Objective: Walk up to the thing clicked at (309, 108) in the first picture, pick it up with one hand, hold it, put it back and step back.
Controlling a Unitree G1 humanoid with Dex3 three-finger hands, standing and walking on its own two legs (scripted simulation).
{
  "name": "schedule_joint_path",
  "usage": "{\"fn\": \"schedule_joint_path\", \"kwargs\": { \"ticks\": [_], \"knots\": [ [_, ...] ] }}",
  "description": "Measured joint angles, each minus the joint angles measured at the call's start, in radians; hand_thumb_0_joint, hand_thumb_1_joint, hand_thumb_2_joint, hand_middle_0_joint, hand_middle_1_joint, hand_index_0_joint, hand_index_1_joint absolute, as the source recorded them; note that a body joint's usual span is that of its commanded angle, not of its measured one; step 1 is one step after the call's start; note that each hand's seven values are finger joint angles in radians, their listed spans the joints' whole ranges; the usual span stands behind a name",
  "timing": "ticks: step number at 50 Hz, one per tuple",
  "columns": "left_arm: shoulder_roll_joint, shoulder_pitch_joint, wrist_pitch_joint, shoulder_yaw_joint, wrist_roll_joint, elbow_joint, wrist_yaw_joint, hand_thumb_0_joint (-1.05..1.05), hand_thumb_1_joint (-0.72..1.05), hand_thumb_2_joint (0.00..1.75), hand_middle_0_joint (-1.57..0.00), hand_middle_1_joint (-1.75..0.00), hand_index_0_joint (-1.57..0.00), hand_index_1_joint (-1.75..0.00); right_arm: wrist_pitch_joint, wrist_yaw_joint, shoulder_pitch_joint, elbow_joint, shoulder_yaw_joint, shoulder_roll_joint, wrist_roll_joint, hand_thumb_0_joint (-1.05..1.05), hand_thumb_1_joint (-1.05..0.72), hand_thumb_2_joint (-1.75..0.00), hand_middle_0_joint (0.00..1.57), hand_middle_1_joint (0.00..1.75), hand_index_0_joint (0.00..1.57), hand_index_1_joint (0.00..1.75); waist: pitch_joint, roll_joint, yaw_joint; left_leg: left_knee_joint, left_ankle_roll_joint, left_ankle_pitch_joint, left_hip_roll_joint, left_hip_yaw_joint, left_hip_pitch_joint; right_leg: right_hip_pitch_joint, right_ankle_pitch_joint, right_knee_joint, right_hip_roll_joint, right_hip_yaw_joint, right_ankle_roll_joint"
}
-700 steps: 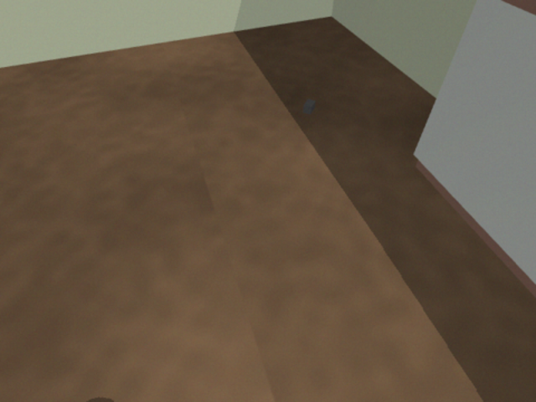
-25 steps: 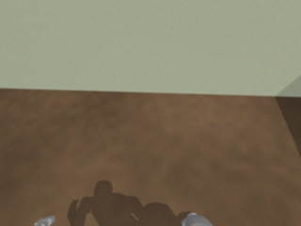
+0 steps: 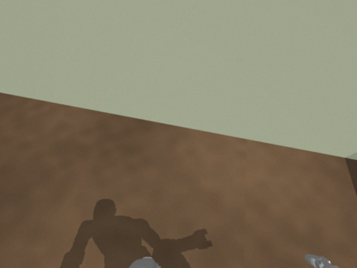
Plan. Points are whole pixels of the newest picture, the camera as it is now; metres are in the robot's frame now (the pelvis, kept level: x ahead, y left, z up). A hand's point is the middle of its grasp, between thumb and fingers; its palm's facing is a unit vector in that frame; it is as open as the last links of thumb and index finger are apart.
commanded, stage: walk up
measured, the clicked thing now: out of the picture -0.50 -0.99 -0.73
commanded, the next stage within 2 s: none
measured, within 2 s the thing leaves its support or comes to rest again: neither
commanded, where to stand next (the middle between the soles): +0.53 +0.01 m, yaw -3 degrees
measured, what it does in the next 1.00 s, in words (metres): walks ahead: right foot, then left foot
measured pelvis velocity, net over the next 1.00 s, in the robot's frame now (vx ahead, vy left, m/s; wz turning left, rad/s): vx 0.34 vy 0.04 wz -0.04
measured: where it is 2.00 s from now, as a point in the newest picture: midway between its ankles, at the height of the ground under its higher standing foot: (176, 211)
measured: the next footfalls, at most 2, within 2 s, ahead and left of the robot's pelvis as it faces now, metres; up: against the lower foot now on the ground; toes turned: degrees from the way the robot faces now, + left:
right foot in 0.48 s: +0.34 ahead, -0.12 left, +0.00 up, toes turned -6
left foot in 0.92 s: +0.46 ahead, +0.15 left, +0.00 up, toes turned +3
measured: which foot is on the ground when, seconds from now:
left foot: down 0.00-0.50, up 0.52-0.90, down 0.92-1.00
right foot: down 0.00-0.00, up 0.02-0.46, down 0.48-0.94, up 0.96-1.00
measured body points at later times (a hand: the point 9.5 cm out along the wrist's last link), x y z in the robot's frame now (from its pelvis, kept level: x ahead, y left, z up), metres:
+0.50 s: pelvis +0.20 +0.00 +0.00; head +0.23 -0.02 +0.45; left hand +0.31 +0.31 -0.10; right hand +0.20 -0.32 -0.12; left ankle +0.10 +0.11 -0.71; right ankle +0.30 -0.12 -0.72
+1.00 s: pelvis +0.34 +0.04 +0.00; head +0.34 +0.07 +0.45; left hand +0.39 +0.37 -0.12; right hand +0.39 -0.29 -0.09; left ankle +0.42 +0.15 -0.72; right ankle +0.30 -0.10 -0.69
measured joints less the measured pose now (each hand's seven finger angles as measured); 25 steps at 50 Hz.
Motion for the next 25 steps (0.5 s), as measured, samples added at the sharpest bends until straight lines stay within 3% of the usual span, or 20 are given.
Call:
{"fn": "schedule_joint_path", "kwargs": {
  "ticks": [3, 6, 13, 18, 23, 25],
  "knots": [
    [-0.015, -0.03, 0.019, -0.019, -0.006, 0.013, 0.01, 0.0, 0.9, 0.9, -0.2, -0.3, -0.2, -0.3, -0.024, -0.015, -0.005, -0.036, 0.004, 0.012, 0.018, 0.01, -0.91, -0.9, 0.21, 0.3, 0.2, 0.3, 0.013, 0.016, -0.031, 0.028, 0.014, -0.068, 0.008, 0.001, 0.038, -0.156, -0.01, 0.342, 0.056, 0.08, -0.034],
    [-0.004, -0.059, 0.016, -0.025, -0.019, 0.005, 0.006, 0.01, 0.9, 0.9, -0.2, -0.3, -0.2, -0.3, -0.03, -0.03, 0.02, -0.046, 0.022, 0.039, 0.034, 0.01, -0.91, -0.9, 0.21, 0.3, 0.2, 0.3, 0.017, -0.008, -0.049, -0.064, 0.014, -0.062, -0.007, 0.012, 0.13, -0.28, 0.081, 0.434, 0.067, 0.126, -0.039],
    [-0.001, -0.101, 0.028, -0.011, -0.02, -0.025, -0.011, 0.0, 0.9, 0.9, -0.2, -0.3, -0.2, -0.3, -0.035, -0.045, 0.102, -0.041, 0.032, 0.051, 0.031, 0.01, -0.91, -0.9, 0.21, 0.3, 0.2, 0.3, 0.017, -0.036, -0.061, -0.207, 0.022, -0.079, -0.048, 0.045, 0.3, -0.436, 0.248, 0.308, 0.028, 0.152, -0.003],
    [-0.02, -0.127, 0.044, -0.012, -0.008, -0.024, -0.026, 0.0, 0.9, 0.9, -0.2, -0.3, -0.2, -0.3, -0.027, -0.049, 0.14, -0.039, 0.02, 0.033, 0.027, 0.01, -0.9, -0.9, 0.21, 0.3, 0.2, 0.3, 0.024, -0.018, -0.077, -0.247, 0.015, -0.119, -0.065, 0.062, 0.374, -0.437, 0.319, 0.105, 0.012, 0.104, 0.001],
    [-0.04, -0.151, 0.029, -0.014, -0.001, -0.03, -0.032, 0.0, 0.9, 0.9, -0.2, -0.3, -0.2, -0.3, -0.008, -0.051, 0.161, -0.047, 0.013, 0.01, 0.023, 0.01, -0.9, -0.9, 0.21, 0.3, 0.2, 0.3, 0.032, 0.01, -0.093, -0.16, -0.009, -0.231, -0.062, 0.073, 0.394, -0.331, 0.334, -0.104, 0.024, 0.045, -0.024],
    [-0.06, -0.168, 0.012, -0.011, 0.003, -0.031, -0.023, 0.0, 0.9, 0.9, -0.2, -0.3, -0.2, -0.3, 0.001, -0.055, 0.16, -0.043, 0.011, -0.003, 0.026, 0.01, -0.91, -0.9, 0.21, 0.3, 0.2, 0.3, 0.044, 0.064, -0.095, -0.023, -0.003, -0.3, -0.012, 0.055, 0.361, -0.3, 0.328, -0.099, 0.064, 0.019, -0.026]
  ]
}}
